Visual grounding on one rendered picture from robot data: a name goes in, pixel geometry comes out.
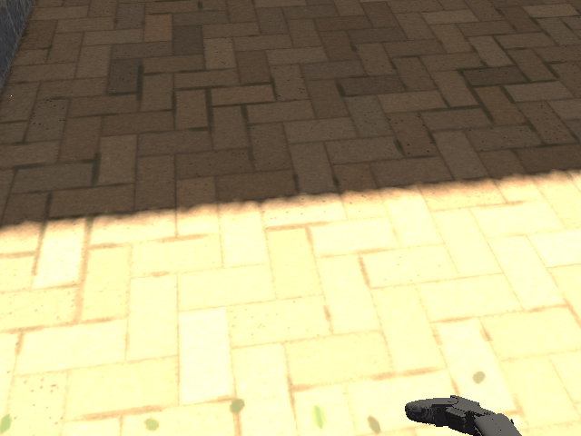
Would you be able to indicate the right robot hand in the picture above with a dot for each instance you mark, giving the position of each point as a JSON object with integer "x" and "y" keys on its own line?
{"x": 461, "y": 415}

